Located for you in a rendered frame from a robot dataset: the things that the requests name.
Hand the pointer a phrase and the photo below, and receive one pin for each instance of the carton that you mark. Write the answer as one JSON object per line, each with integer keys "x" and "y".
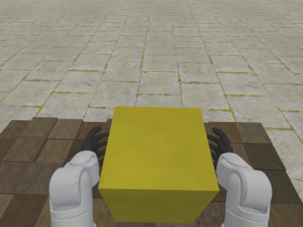
{"x": 157, "y": 166}

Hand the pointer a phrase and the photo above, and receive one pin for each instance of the robot right hand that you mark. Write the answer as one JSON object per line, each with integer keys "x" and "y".
{"x": 223, "y": 145}

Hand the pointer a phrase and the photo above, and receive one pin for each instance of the robot left forearm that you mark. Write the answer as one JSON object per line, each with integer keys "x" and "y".
{"x": 70, "y": 191}

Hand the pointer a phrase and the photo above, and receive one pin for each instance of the robot right forearm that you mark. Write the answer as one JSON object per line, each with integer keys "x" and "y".
{"x": 248, "y": 192}

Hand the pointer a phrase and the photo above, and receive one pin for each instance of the robot left hand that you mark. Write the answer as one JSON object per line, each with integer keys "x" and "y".
{"x": 90, "y": 143}

